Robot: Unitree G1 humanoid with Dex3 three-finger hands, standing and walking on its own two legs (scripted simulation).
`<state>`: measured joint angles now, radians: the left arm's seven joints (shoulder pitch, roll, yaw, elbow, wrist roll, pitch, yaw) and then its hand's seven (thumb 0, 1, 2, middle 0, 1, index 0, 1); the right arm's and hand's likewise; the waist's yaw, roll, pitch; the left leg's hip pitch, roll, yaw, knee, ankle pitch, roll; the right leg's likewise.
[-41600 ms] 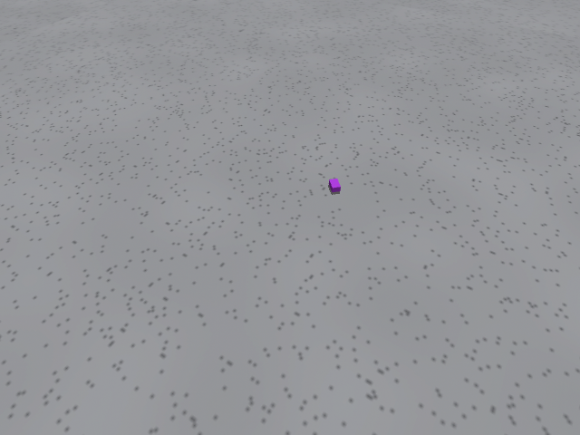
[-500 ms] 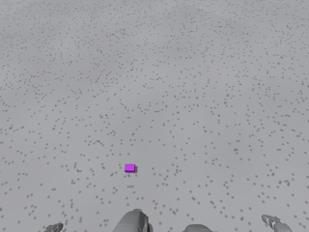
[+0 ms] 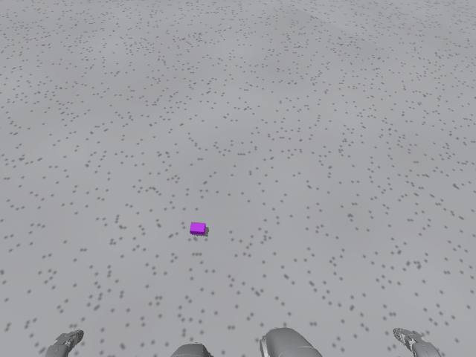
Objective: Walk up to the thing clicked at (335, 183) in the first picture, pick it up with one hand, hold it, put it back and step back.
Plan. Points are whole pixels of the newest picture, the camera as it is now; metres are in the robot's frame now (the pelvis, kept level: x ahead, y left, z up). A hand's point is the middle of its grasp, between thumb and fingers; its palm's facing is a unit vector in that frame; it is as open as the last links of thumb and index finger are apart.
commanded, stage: step back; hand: left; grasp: from above
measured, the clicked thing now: (197, 228) +0.66 +0.18 -0.75
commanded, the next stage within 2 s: none
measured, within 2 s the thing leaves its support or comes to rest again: neither
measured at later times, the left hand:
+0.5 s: hand out of the picture -0.04 +0.26 -0.14, palm faces +0.02 -0.90 -0.44, open 7.4 cm
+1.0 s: hand out of the picture -0.28 +0.21 -0.13, palm faces -0.02 -0.89 -0.45, open 7.4 cm
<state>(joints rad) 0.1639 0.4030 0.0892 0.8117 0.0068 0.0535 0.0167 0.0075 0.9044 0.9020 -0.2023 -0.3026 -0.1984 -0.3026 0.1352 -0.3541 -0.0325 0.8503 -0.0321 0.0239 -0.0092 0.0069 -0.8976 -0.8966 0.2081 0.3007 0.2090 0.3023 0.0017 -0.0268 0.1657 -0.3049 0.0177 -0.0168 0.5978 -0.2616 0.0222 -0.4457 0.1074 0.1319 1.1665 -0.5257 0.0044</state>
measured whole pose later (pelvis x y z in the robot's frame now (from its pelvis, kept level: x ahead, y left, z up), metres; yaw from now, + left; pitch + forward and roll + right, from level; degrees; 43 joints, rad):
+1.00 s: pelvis -0.34 -0.06 +0.00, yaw -1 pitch -2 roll +2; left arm 0.22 0.35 0.06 0.88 0.04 0.03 0.01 0.01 0.90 0.90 -0.21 -0.30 -0.20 -0.30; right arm 0.16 -0.42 -0.06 0.87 -0.01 0.06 -0.02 0.01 -0.90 -0.90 0.20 0.30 0.20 0.30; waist 0.03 0.04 0.13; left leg -0.51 -0.11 -0.14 1.16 -0.46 -0.01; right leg -0.30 -0.01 0.02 0.65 -0.31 -0.03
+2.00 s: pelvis -0.36 -0.02 +0.00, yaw +1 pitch -2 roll +0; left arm 0.13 0.37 0.03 1.04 0.01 -0.03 0.01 0.01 0.90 0.90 -0.20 -0.30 -0.20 -0.30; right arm 0.12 -0.34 -0.04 1.06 -0.02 -0.01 0.00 0.01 -0.90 -0.90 0.21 0.30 0.21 0.30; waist -0.01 0.02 0.07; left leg -0.19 0.01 0.05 0.55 -0.33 0.01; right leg -0.23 -0.01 0.03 0.56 -0.30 0.02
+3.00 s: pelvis -0.38 -0.04 +0.02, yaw +3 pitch -2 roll +0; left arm 0.13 0.35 0.00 1.15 0.01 -0.02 -0.01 0.01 0.90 0.90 -0.20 -0.30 -0.20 -0.30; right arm 0.13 -0.35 -0.01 1.15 -0.01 -0.01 0.01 0.01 -0.90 -0.90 0.20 0.30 0.21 0.30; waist 0.00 0.02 0.05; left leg -0.12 0.03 0.01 0.32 -0.17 -0.02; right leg -0.14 0.00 -0.01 0.33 -0.15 0.00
